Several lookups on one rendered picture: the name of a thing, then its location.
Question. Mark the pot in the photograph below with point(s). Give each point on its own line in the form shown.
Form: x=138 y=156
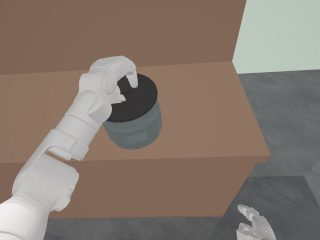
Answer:
x=138 y=133

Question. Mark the left robot forearm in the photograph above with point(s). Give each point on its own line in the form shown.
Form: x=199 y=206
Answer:
x=73 y=134

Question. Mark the knob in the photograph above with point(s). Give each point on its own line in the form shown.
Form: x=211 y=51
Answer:
x=125 y=87

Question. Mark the left robot upper arm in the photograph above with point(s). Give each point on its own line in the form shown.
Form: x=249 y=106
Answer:
x=47 y=187

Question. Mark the table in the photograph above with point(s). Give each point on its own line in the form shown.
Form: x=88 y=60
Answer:
x=209 y=140

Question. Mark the right robot hand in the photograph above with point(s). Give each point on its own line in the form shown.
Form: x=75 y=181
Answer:
x=260 y=226

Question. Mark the lid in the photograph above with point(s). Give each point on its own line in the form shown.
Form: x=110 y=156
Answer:
x=137 y=104

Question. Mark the left robot hand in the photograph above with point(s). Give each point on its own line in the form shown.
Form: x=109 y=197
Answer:
x=121 y=66

